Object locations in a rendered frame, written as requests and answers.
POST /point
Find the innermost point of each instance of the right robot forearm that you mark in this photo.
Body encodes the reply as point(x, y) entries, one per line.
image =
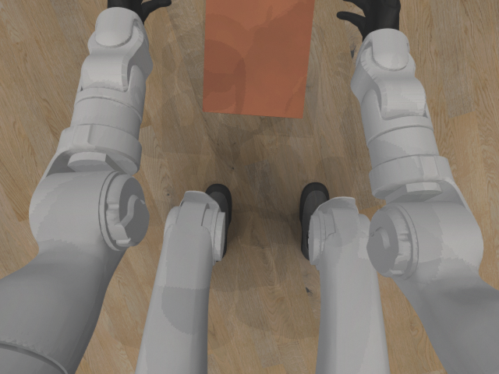
point(406, 165)

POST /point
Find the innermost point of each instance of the left robot upper arm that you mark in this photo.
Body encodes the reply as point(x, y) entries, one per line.
point(83, 223)

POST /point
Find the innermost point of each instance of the carton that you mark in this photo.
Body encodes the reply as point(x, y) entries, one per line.
point(256, 55)

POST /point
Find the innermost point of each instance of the left robot thigh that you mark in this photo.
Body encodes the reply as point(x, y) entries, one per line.
point(174, 338)

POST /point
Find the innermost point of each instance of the robot right hand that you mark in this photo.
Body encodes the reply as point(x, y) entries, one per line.
point(379, 14)

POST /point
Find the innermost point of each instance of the left robot forearm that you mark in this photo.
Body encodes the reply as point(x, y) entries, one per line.
point(108, 109)

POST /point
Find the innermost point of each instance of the robot left hand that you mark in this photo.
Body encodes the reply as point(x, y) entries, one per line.
point(142, 10)

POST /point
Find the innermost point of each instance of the right robot upper arm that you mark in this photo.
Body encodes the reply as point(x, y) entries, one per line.
point(433, 252)

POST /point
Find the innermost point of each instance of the left robot shin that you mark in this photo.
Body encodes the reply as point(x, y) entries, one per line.
point(190, 196)

